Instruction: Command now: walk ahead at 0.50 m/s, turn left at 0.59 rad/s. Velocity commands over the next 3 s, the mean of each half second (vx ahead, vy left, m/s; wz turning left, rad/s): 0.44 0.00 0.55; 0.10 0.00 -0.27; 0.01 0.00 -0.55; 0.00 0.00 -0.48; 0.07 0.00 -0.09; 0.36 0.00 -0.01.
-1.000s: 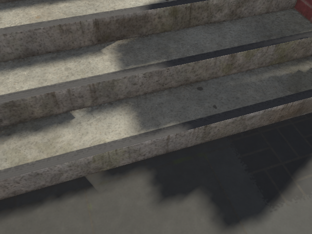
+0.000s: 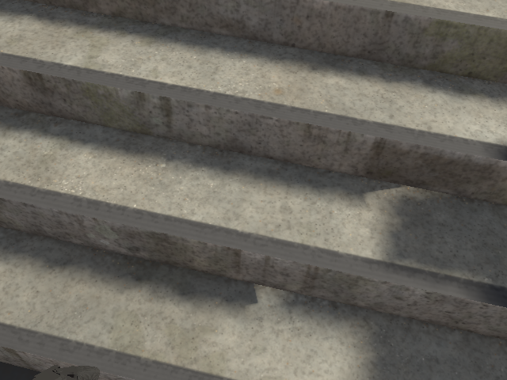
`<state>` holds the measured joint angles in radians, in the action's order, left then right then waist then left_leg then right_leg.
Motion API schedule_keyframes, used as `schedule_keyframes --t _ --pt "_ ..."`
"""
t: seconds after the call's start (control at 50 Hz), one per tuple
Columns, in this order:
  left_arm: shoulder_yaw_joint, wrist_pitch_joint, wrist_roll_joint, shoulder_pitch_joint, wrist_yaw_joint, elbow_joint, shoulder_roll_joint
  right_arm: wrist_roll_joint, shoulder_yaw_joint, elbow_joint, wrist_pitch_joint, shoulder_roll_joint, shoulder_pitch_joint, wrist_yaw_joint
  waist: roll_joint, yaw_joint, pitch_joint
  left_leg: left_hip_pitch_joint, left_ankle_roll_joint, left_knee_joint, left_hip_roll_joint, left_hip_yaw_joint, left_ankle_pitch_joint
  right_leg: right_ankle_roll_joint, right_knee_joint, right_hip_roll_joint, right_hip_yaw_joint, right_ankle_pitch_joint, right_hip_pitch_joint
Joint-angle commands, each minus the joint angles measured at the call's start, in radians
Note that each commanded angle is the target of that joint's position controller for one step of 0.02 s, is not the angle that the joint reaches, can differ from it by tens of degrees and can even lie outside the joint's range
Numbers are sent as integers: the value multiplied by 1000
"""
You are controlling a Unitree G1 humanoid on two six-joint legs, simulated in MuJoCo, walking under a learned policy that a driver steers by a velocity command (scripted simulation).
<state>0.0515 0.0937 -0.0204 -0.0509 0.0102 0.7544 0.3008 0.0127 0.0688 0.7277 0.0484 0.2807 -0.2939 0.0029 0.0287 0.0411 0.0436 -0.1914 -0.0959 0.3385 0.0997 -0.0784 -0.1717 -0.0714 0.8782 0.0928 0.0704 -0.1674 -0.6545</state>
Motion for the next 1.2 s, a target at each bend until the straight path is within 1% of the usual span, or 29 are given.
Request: schedule_keyframes --t 0.02,0.12,0.18,0.2,0.22,0.24,0.26,0.28,0.32,0.38,0.44,0.54,0.58,0.6,0.64,0.66,0.68,0.7,0.74,0.78,0.84,0.88,0.92,0.94,0.96,0.98,1.04,1.12,1.2 --pt "-1 -13 8 -16 -2 -41 36 -6 39 -84 -1 154 46 17 -142 -21 -110 -20 -142 -56 -214 -169 272 -21 -26 -65 -59 66 113" --pt "-7 21 5 227 -20 -154 41 9 26 -30 -28 124 -126 36 -105 68 -33 317 -126 43 -253 -350 344 9 -159 -107 -89 -130 -147" --pt "12 38 3 58 -27 -128 68 4 30 -72 -62 170 2 55 -219 -53 -163 275 -40 232 -166 -299 870 49 -455 -174 -115 -44 246" --pt "28 34 5 -91 -25 -94 96 8 27 -102 -54 162 79 51 -218 -134 -237 185 0 375 -131 -273 900 85 -610 -129 -75 193 495" --pt "47 23 -4 -302 -10 -47 160 -9 14 -136 -39 113 135 40 -140 -213 -342 -121 46 625 -91 -232 484 144 -534 57 42 475 920" --pt "51 4 -13 -350 -4 -20 219 -36 -20 -136 -3 -36 -21 28 190 -103 -342 -514 89 881 64 -188 -465 249 -366 335 337 1164 1176" --pt "49 -25 -20 -383 0 -24 166 -15 -2 -98 6 63 -90 20 94 -121 -315 -612 128 1102 -1 -161 -503 308 -315 402 297 1220 1092" --pt "56 -36 -22 -333 5 -35 165 34 7 -139 2 96 -52 21 161 -100 -267 -728 156 1247 -33 -102 -450 377 -395 427 353 811 1021" --pt "21 -52 -6 -238 12 -39 38 24 2 -175 -33 81 128 22 113 -110 -57 -859 176 1396 -110 -5 -392 300 -550 283 198 253 808" --pt "14 -50 3 -180 30 -25 23 3 -29 -257 -54 -13 184 1 73 -46 83 -812 174 1395 -120 24 -303 230 -642 192 -30 343 501" --pt "22 -50 -8 -184 58 -8 67 -17 -50 -291 -46 -53 203 2 106 -28 6 -704 191 1240 -103 94 -176 243 -652 158 -117 639 458" --pt "38 -119 44 -414 76 86 88 -39 -73 -361 -5 -80 417 -24 32 -124 -114 -829 159 901 -91 221 -291 231 -529 121 -65 1019 936" --pt "42 -146 20 -419 69 90 112 -6 -73 -379 27 -92 463 -37 133 -107 -214 -490 156 439 -33 226 -250 178 -383 108 -24 1329 959" --pt "50 -135 27 -400 68 86 151 7 -37 -348 24 -21 382 -31 167 -59 -283 -278 143 174 -54 138 -88 160 -293 107 25 1330 962" --pt "56 -82 57 -266 58 17 158 4 24 -160 -10 78 86 -6 116 45 -260 221 117 -302 -126 51 645 131 -74 50 68 912 684" --pt "21 -59 30 -198 36 -11 5 -28 24 -89 -26 109 -44 9 -185 78 -166 606 37 -207 -324 -73 1145 73 402 -112 -1 -483 90" --pt "-4 -25 23 -275 15 8 -116 -130 19 -75 -31 163 -124 34 -269 62 -285 867 -101 287 -595 -114 2016 39 978 -202 82 -844 -376" --pt "1 -15 47 -304 11 9 -48 -142 27 -47 -53 160 -176 41 -151 116 -428 850 -215 260 -697 -92 1912 33 1232 -224 119 -844 -488" --pt "-11 -54 73 -183 38 -57 -41 -35 20 9 -71 91 -37 27 -135 67 -300 813 -131 129 -546 -16 1119 19 1294 -134 -19 -753 -726" --pt "-54 -110 61 -167 33 -130 -117 34 -1 17 -105 50 185 26 -187 -98 -117 318 -46 0 -469 118 659 -6 1235 -67 -52 -680 -535" --pt "-70 -107 15 -145 38 -262 -79 -6 10 -54 -115 163 467 44 -260 -233 -42 -231 -13 -148 -255 346 758 -17 550 -76 -185 -462 44" --pt "-43 -120 -15 -401 52 -169 -29 -40 26 -67 -84 233 509 37 -271 -298 -239 -37 -76 -54 -373 328 1501 22 617 -112 -212 -322 216" --pt "-10 -150 -26 -582 60 -123 45 33 10 -65 -68 195 555 14 -245 -353 -306 164 -62 177 -400 295 1696 107 358 -126 -159 -301 278" --pt "18 -160 -30 -568 56 -118 104 43 -4 -69 -63 157 512 10 -150 -324 -289 124 -31 398 -362 249 1436 171 78 -154 -68 -215 340" --pt "51 -159 -21 -462 62 -137 237 -10 -24 -73 -74 64 393 4 308 -207 -205 -213 81 833 -117 204 1 319 -315 -7 433 271 462" --pt "43 -131 -56 -262 61 -247 262 -28 -9 -38 -69 110 257 -27 326 -122 -325 -297 138 1378 84 -52 -302 470 -548 153 982 158 388" --pt "-3 -87 35 -147 15 -200 93 -15 -27 -98 -39 35 273 -39 -57 -26 32 -526 122 1495 -11 -57 -239 307 -471 59 651 -340 111" --pt "-17 -92 20 -168 29 -191 11 -10 -34 -162 -21 19 221 -19 4 -6 -30 -561 121 1491 -28 -6 -101 277 -416 -34 380 -154 238" --pt "-7 -144 21 -211 59 -225 53 -18 -55 -239 -35 -24 271 7 28 -32 -119 -619 197 1282 -49 14 -81 262 -402 -40 320 151 405"
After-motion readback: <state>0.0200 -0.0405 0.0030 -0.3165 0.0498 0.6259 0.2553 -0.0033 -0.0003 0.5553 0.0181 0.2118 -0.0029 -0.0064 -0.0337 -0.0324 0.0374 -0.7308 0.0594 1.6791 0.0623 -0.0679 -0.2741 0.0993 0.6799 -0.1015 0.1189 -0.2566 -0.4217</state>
